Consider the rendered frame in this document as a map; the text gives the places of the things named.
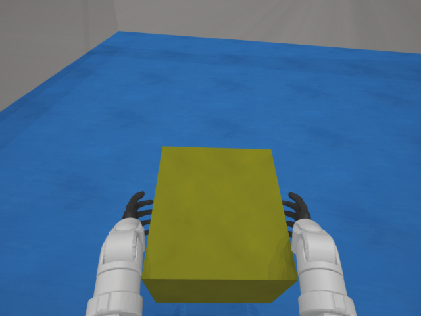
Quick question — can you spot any right robot hand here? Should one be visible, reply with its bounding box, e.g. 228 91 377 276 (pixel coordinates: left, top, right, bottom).
282 192 312 237

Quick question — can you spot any left robot hand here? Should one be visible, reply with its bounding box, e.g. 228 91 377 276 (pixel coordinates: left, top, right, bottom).
122 191 153 235

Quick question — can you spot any robot left forearm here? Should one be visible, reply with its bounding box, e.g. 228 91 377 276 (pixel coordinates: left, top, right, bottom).
86 218 145 316

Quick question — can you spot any robot right forearm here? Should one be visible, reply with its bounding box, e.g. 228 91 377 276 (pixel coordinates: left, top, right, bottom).
291 219 357 316

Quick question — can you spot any carton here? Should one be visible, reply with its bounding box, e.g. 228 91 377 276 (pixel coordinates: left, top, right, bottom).
141 146 298 303

